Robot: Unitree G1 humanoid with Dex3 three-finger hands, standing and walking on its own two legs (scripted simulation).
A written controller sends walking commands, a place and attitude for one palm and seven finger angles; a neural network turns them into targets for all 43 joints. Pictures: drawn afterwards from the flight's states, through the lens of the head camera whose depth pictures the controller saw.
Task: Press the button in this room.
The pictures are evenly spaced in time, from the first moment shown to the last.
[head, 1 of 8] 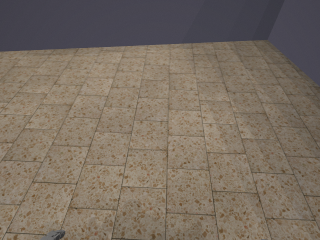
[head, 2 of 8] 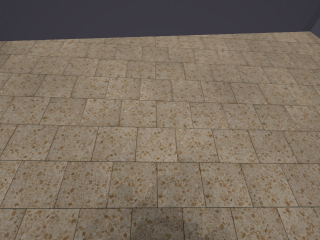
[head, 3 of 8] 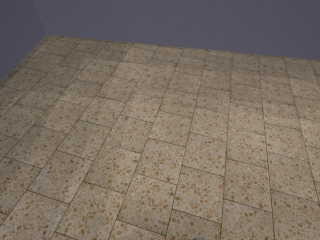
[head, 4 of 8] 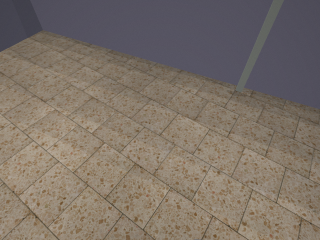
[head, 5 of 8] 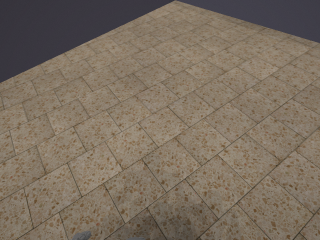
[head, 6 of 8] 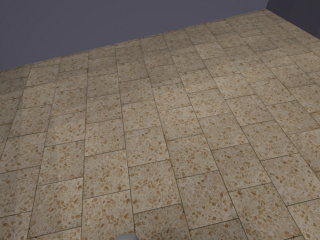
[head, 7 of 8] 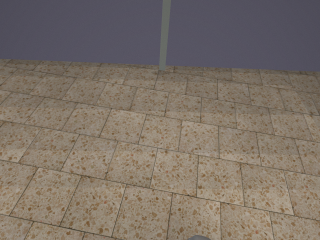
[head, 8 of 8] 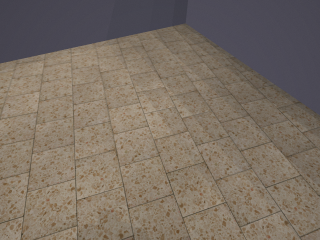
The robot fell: no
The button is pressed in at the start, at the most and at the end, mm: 0 0 0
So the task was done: no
